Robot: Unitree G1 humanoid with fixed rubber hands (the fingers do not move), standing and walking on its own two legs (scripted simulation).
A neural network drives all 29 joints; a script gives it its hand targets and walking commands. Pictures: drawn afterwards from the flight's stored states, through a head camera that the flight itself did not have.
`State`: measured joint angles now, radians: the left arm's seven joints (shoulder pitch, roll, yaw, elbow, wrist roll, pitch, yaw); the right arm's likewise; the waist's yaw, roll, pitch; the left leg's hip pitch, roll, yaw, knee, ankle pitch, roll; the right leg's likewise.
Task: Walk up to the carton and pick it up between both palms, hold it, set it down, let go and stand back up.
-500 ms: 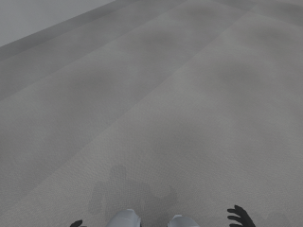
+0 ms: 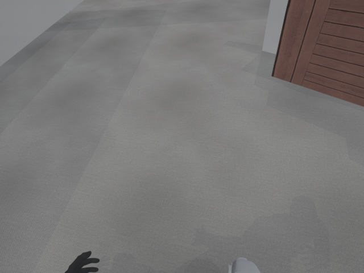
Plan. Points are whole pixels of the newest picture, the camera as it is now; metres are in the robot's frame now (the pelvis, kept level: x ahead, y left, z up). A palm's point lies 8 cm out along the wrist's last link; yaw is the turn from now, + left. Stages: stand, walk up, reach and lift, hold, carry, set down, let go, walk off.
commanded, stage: walk up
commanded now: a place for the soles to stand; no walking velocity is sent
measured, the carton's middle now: out of the picture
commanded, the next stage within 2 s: none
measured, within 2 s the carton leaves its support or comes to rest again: neither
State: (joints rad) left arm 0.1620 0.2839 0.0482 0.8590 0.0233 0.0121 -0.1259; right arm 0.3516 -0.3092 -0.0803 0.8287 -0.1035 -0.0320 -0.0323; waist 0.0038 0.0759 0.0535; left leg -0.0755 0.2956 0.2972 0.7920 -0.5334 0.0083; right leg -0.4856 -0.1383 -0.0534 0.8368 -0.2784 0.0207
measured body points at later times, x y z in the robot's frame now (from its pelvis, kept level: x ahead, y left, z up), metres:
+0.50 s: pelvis +0.25 -0.03 +0.00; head +0.24 +0.00 +0.45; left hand +0.34 +0.21 -0.15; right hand +0.28 -0.30 -0.09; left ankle +0.33 +0.06 -0.70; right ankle +0.12 -0.12 -0.63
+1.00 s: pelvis +0.48 -0.17 -0.01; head +0.51 -0.21 +0.44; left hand +0.73 -0.08 -0.13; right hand +0.34 -0.38 -0.15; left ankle +0.40 +0.04 -0.60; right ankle +0.53 -0.31 -0.70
